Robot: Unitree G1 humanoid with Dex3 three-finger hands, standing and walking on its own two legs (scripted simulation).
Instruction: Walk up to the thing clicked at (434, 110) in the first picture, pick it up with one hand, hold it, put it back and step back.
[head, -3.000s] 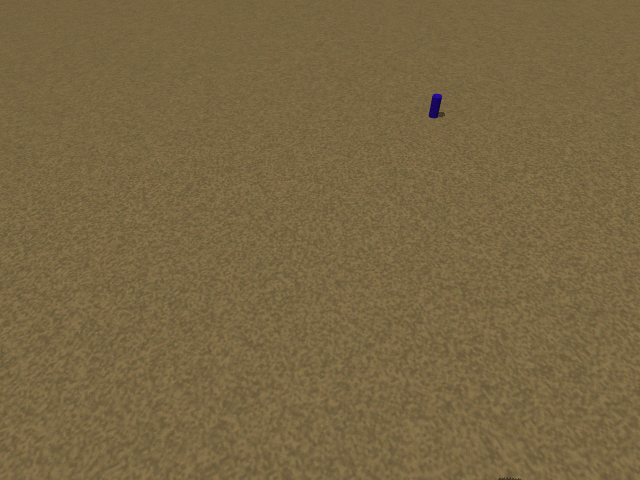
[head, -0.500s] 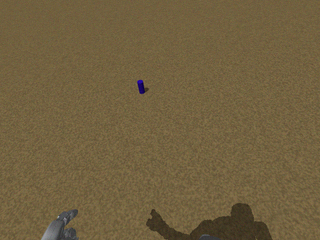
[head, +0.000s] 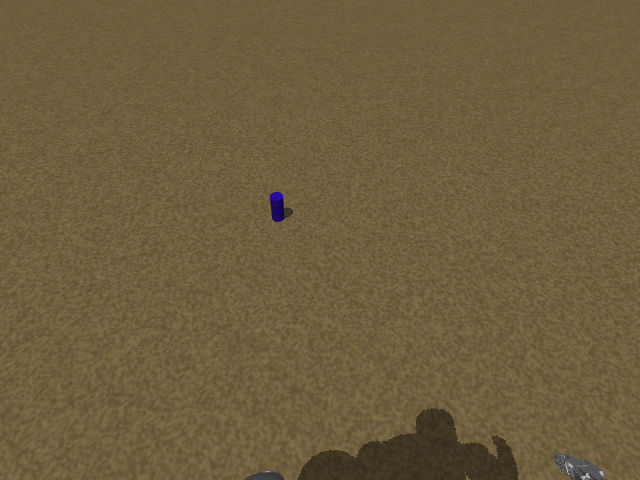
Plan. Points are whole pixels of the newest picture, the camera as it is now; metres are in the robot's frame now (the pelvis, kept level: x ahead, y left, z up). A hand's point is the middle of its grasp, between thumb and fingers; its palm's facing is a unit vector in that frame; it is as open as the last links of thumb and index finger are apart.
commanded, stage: walk up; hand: left
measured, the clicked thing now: (277, 207) +1.21 +0.23 -0.70
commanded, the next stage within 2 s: none
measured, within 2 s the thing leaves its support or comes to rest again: neither
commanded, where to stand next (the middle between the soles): +0.90 +0.03 m, yaw +0 degrees
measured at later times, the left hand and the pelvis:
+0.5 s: hand (207, 332) +0.35 +0.22 -0.11, palm faces -0.03 -0.92 -0.39, open 7.4 cm; pelvis +0.22 -0.04 +0.01, yaw -1 degrees
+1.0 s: hand (184, 301) +0.43 +0.29 -0.15, palm faces +0.00 -0.94 -0.34, open 7.4 cm; pelvis +0.42 +0.01 +0.01, yaw +3 degrees
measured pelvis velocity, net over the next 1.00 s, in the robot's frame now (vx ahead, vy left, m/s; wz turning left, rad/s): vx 0.42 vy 0.01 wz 0.05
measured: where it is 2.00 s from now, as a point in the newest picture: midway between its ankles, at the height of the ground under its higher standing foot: (326, 311)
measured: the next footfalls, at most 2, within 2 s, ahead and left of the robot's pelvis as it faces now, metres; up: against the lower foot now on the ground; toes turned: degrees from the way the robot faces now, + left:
right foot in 0.38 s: +0.33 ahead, -0.15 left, +0.00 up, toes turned -6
left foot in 0.88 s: +0.52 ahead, +0.13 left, +0.00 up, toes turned +7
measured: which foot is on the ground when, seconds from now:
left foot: down 0.00-0.42, up 0.44-0.86, down 0.88-1.00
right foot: up 0.00-0.36, down 0.38-0.92, up 0.94-1.00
